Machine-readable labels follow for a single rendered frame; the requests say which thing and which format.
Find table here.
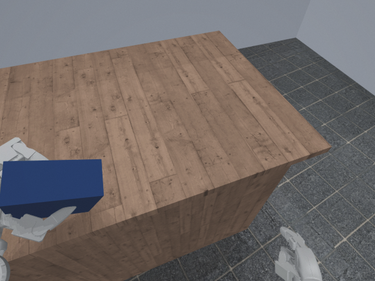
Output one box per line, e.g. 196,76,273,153
0,31,332,281

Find robot right hand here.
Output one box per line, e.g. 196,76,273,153
275,227,322,281

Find robot left hand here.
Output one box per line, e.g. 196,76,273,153
0,137,76,242

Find sponge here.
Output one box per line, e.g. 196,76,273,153
0,159,104,219

